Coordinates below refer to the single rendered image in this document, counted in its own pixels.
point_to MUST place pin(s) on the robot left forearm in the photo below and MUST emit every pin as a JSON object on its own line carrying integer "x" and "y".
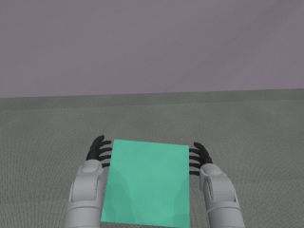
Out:
{"x": 84, "y": 202}

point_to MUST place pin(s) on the robot right forearm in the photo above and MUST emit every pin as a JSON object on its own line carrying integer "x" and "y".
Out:
{"x": 220, "y": 196}

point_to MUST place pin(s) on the left robot hand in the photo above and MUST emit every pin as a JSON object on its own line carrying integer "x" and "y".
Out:
{"x": 95, "y": 151}

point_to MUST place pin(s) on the right robot hand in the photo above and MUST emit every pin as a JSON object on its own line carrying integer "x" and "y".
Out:
{"x": 202, "y": 159}

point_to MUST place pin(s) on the carton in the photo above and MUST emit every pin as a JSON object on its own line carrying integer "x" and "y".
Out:
{"x": 148, "y": 184}

